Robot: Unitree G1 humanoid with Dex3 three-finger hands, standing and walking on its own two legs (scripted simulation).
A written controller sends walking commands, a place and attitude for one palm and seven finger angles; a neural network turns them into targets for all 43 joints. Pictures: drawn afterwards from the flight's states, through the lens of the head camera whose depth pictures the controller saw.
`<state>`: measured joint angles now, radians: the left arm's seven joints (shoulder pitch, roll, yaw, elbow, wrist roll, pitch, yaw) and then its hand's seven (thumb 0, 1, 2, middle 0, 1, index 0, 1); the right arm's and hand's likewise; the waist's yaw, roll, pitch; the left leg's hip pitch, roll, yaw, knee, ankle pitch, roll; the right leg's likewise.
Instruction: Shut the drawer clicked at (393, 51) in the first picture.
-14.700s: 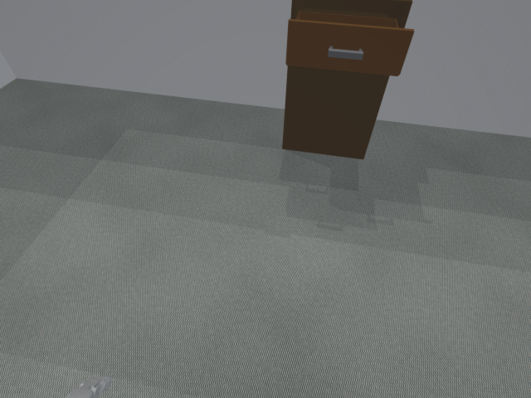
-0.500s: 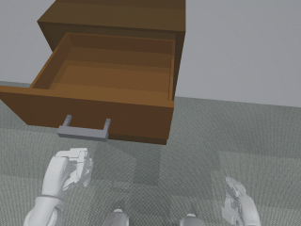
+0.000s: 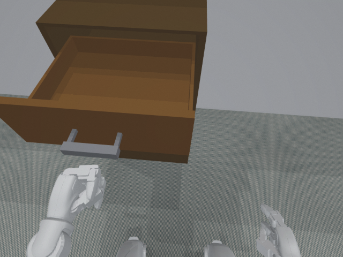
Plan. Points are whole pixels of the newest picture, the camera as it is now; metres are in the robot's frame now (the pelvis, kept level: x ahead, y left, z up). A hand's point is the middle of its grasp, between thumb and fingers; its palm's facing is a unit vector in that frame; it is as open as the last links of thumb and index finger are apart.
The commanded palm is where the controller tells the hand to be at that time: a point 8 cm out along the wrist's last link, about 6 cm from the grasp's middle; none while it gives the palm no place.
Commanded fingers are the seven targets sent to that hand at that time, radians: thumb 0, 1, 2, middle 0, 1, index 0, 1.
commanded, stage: push the drawer shut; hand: left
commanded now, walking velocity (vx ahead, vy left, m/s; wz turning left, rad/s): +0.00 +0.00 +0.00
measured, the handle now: (93, 142) +0.36 +0.19 +0.06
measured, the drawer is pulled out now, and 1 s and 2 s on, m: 0.30 0.22 0.10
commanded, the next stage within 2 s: none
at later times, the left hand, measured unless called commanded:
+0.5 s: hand (104, 170) +0.29 +0.15 +0.05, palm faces -0.11 -0.99 -0.07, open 3.0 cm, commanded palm +0.29 +0.21 +0.06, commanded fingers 0.00 0.90 0.90 -1.40 -1.60 -1.40 -1.60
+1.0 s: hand (110, 144) +0.36 +0.15 +0.05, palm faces -0.11 -0.99 -0.05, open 3.0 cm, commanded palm +0.35 +0.21 +0.06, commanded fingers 0.00 0.90 0.90 -1.40 -1.60 -1.40 -1.60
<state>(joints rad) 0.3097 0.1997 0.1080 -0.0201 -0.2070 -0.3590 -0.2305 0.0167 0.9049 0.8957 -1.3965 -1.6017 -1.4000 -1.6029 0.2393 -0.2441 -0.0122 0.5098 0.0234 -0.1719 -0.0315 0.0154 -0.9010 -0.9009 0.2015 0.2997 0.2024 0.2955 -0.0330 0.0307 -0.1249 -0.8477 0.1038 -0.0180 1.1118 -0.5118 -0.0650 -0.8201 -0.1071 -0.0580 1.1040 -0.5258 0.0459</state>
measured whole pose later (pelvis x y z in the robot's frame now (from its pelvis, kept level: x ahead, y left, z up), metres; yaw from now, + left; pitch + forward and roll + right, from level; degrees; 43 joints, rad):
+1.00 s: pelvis -0.01 +0.01 +0.00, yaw -1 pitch +16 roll -1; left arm -0.28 0.26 0.18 0.49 -0.18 -0.35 -0.23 -0.01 0.76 0.87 -1.40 -1.60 -1.40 -1.60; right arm 0.24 -0.25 0.01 0.60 0.02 -0.11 -0.03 0.01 -0.90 -0.90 0.20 0.30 0.20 0.30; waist -0.06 0.02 -0.09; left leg -0.89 0.10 -0.01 1.08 -0.47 -0.06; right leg -0.86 -0.10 -0.05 1.07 -0.48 0.05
